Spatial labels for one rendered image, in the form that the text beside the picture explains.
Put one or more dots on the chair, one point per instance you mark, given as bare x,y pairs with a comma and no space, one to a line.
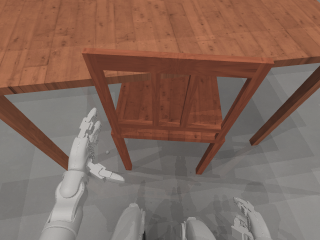
184,109

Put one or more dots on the table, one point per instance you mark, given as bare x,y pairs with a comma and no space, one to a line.
41,44

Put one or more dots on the robot right thigh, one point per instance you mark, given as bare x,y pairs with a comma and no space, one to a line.
195,230

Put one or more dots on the robot left hand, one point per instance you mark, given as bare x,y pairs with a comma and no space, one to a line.
83,147

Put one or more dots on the left robot forearm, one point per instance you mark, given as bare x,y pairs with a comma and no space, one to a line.
66,216

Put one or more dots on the robot thigh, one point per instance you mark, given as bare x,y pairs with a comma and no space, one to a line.
130,225
195,230

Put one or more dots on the robot right hand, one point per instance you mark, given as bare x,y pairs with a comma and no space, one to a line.
251,228

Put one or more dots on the robot left thigh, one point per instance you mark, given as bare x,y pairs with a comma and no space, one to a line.
130,225

